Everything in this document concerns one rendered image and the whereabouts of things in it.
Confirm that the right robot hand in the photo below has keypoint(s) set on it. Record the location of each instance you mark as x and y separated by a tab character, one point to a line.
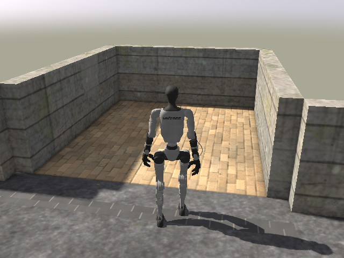
197	167

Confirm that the robot right forearm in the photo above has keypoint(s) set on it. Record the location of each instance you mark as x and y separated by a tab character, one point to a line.
194	148

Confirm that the left robot upper arm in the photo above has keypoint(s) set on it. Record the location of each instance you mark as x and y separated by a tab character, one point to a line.
152	122

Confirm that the robot left forearm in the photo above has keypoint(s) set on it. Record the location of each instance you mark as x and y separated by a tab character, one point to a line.
148	144

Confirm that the right robot upper arm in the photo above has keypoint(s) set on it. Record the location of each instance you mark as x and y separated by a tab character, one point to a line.
190	123

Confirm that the robot left foot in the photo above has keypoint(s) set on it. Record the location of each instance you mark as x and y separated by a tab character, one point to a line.
160	222

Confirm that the robot right thigh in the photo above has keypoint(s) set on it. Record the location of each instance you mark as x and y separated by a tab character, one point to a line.
184	162

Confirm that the left robot hand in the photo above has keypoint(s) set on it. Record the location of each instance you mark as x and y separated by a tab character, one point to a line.
145	159

